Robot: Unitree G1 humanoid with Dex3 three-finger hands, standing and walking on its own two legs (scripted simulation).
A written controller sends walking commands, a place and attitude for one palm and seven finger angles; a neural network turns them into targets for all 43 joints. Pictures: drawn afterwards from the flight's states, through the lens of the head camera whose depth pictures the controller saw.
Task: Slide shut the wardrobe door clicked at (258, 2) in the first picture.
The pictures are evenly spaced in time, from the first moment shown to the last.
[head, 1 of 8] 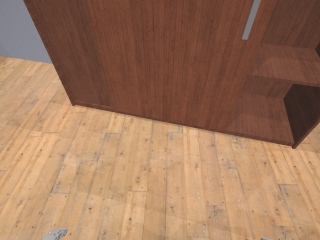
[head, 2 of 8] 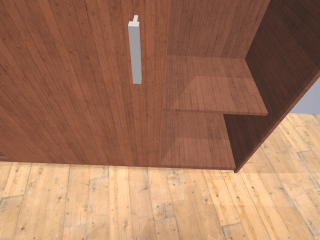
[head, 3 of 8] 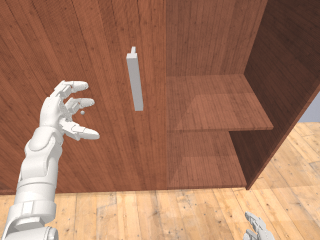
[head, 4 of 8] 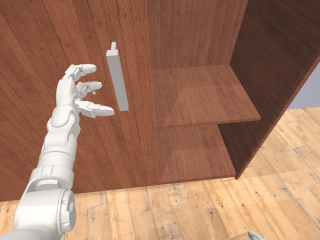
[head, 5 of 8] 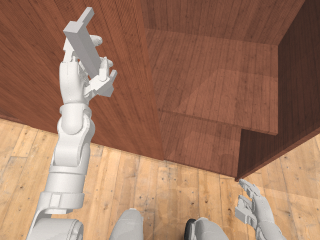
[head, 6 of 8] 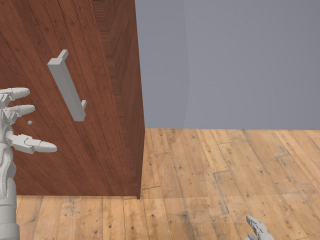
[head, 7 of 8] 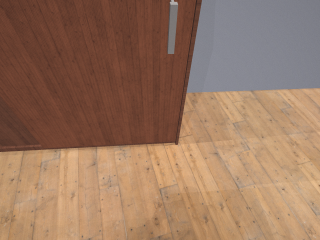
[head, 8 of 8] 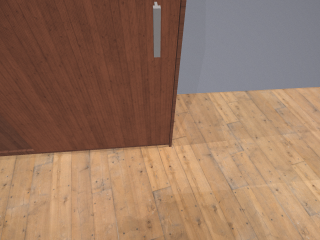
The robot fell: no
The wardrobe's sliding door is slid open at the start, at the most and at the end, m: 0.52 0.52 0.00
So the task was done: yes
